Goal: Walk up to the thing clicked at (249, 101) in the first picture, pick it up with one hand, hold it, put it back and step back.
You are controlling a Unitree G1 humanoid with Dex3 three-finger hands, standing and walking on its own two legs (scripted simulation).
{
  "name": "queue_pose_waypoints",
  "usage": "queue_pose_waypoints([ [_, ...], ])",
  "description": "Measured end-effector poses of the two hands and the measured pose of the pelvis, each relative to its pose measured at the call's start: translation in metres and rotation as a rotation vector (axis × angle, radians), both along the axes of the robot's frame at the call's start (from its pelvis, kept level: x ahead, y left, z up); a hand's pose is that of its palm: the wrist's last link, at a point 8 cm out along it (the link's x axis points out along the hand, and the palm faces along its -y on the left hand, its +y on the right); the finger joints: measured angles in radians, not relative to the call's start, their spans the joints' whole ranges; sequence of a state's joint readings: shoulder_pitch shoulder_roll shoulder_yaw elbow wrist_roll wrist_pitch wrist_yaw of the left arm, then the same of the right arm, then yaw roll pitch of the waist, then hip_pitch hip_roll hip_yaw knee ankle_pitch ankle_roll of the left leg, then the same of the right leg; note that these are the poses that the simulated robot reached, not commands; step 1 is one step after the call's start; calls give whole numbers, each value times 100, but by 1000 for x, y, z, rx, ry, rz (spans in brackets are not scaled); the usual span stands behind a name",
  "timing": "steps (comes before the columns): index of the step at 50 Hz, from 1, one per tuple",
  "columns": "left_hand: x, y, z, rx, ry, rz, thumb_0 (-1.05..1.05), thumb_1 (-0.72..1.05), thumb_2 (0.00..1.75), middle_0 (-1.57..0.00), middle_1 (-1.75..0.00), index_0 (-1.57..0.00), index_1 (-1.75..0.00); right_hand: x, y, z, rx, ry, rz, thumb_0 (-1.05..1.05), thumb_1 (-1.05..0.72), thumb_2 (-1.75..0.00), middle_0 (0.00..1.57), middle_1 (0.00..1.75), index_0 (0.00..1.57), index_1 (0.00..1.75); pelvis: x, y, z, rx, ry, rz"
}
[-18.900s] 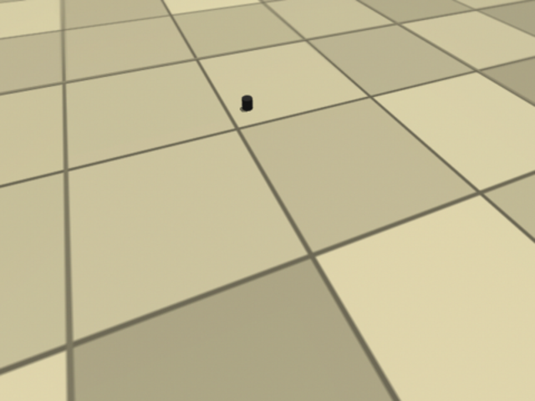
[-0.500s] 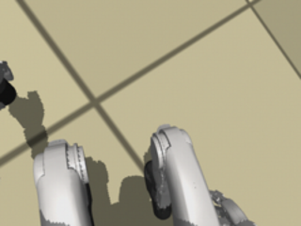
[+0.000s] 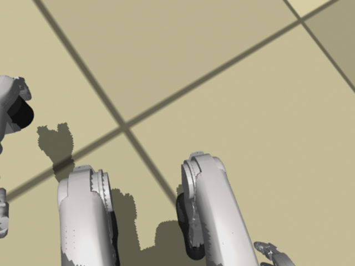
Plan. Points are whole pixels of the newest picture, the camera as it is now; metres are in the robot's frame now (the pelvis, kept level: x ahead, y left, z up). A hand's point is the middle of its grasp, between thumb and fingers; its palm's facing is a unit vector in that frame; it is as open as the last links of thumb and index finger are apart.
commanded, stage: lift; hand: left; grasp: from above
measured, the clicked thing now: (10, 110) +0.46 +0.33 -0.16
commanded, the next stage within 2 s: hold in 1.44 s
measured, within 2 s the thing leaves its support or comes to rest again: neither
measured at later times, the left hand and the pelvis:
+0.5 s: hand out of the picture +0.38 +0.32 +0.03, palm faces -0.44 -0.14 -0.89, open 9.4 cm; pelvis +0.00 +0.00 +0.12, yaw +4 degrees
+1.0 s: hand out of the picture +0.33 +0.28 +0.21, palm faces -0.47 -0.15 -0.87, open 9.4 cm; pelvis +0.03 +0.00 +0.30, yaw +7 degrees
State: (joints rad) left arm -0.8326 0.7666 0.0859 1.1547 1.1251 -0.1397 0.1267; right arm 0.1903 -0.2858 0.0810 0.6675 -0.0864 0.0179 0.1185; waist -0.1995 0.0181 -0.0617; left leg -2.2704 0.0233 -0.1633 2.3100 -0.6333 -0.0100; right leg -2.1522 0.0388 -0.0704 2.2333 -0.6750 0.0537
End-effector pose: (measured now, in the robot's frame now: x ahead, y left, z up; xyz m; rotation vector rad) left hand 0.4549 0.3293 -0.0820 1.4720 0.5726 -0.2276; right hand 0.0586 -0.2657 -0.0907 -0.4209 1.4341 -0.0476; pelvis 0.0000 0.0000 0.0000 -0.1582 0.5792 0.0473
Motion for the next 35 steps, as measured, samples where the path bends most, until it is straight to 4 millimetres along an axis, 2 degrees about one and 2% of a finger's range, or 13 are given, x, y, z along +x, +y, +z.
queue_pose_waypoints([
  [8, -24, 2, 43, -21, -21, -23, 2, -4, 74, -60, -83, -67, -79, 20, 2, 21, 4, -59, -14, 1, -92, -90, 20, 30, 20, 30, 0, 1, 27, 15, 12, 15],
  [17, -47, 3, 105, -15, -52, -13, 2, -3, 73, -59, -83, -67, -79, 56, 6, 60, 14, -189, -8, 1, -91, -90, 20, 30, 20, 30, -2, 3, 69, 24, -4, 30],
  [26, -78, -10, 173, -40, -48, -11, 2, -2, 73, -58, -84, -67, -80, 77, 15, 115, 31, -270, -17, 1, -91, -90, 20, 30, 20, 30, 0, 3, 126, 43, -49, 45],
  [35, -104, -25, 256, -49, -62, -17, 2, -2, 72, -58, -84, -66, -80, 87, 24, 182, 50, -331, -48, 1, -91, -90, 20, 30, 20, 30, 7, 4, 197, 72, -129, 62],
])
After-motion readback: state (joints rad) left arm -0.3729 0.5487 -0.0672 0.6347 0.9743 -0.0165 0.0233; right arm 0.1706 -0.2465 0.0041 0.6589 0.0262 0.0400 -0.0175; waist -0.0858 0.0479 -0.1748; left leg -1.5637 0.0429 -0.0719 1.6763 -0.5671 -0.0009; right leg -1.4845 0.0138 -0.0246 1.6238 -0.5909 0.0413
